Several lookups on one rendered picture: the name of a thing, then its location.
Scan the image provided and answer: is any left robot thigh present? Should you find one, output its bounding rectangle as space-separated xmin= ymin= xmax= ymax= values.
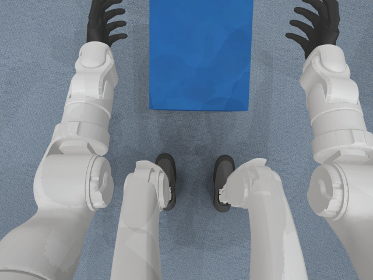
xmin=110 ymin=168 xmax=168 ymax=280

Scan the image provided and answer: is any robot left upper arm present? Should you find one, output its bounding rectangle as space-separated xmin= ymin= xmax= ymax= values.
xmin=0 ymin=154 xmax=114 ymax=280

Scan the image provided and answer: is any robot right hand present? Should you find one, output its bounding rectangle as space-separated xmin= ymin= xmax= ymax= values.
xmin=285 ymin=0 xmax=340 ymax=59

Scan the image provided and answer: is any left robot forearm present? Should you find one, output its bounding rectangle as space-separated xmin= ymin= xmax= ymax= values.
xmin=33 ymin=41 xmax=118 ymax=204

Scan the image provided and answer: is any robot right upper arm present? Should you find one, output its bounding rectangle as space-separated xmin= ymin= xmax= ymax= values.
xmin=307 ymin=162 xmax=373 ymax=280

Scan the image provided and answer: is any carton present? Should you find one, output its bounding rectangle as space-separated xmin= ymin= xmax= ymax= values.
xmin=149 ymin=0 xmax=254 ymax=111

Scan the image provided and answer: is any left robot shin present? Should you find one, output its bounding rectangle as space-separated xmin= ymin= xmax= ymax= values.
xmin=124 ymin=160 xmax=171 ymax=204

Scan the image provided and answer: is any robot left hand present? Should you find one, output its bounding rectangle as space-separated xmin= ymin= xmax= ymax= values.
xmin=86 ymin=0 xmax=128 ymax=47

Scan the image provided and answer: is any right robot forearm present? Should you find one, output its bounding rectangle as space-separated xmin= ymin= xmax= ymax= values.
xmin=300 ymin=44 xmax=373 ymax=165

